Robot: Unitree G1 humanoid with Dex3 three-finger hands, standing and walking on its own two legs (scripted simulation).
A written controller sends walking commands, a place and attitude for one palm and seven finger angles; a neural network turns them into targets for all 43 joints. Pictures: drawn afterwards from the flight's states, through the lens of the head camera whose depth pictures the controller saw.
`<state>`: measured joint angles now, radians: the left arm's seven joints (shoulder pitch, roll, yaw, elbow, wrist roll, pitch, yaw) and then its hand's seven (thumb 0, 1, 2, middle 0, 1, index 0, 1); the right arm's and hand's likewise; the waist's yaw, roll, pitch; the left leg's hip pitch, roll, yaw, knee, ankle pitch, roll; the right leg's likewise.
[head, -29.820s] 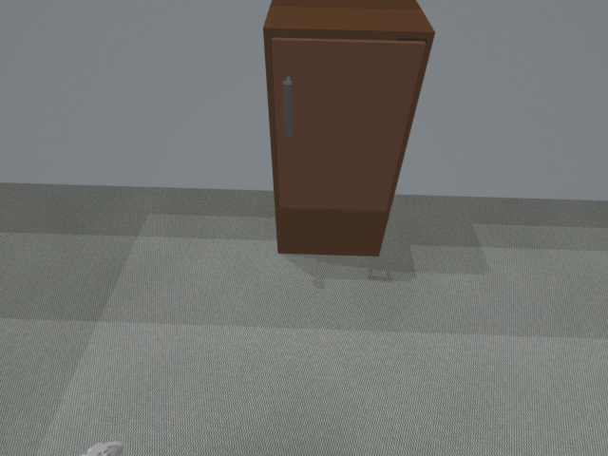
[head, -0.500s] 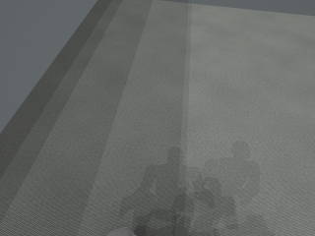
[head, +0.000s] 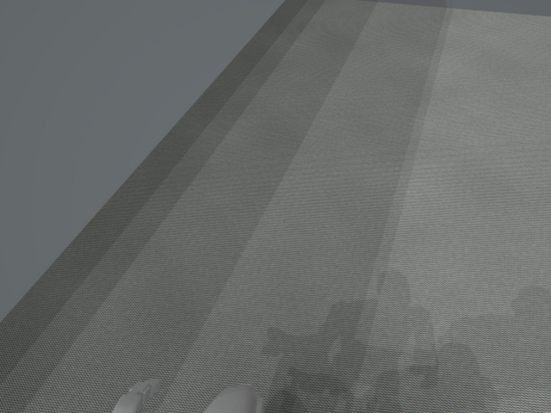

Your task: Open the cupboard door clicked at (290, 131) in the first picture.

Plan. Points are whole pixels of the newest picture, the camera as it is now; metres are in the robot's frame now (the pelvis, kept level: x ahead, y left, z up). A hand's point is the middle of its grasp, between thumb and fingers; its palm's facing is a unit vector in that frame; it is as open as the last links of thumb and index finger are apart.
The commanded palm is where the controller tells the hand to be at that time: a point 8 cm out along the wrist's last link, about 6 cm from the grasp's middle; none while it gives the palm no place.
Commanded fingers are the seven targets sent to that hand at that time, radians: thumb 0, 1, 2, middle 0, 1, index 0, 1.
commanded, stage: turn to face it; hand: left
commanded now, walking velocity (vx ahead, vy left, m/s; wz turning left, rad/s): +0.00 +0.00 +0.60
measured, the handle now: out of the picture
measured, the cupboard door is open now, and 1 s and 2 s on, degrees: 48 48 48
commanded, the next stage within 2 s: none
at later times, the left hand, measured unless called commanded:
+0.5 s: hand out of the picture -0.06 +0.20 -0.18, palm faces +0.39 -0.88 -0.26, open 7.4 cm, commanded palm none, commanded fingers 0.00 0.90 0.90 -0.20 -0.30 -0.20 -0.30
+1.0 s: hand out of the picture +0.00 +0.14 -0.13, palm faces +0.55 -0.78 -0.29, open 7.4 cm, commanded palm none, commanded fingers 0.00 0.90 0.90 -0.20 -0.30 -0.20 -0.30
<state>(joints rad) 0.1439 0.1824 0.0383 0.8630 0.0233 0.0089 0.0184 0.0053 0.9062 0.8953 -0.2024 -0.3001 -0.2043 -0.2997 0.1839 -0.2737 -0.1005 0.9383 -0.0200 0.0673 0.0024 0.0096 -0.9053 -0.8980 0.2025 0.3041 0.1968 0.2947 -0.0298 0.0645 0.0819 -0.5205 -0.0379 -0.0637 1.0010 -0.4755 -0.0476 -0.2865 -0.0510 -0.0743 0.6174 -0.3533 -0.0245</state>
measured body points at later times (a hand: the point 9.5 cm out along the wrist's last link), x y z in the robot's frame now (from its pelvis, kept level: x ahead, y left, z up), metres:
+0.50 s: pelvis -0.01 -0.01 -0.01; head +0.04 +0.03 +0.44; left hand -0.08 +0.25 -0.16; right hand +0.22 -0.19 -0.13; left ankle -0.05 +0.09 -0.73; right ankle -0.01 -0.12 -0.68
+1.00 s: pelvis +0.03 -0.07 +0.01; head +0.10 -0.07 +0.45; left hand -0.03 +0.19 -0.11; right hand +0.23 -0.26 -0.16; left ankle -0.09 +0.04 -0.63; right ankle +0.07 -0.15 -0.73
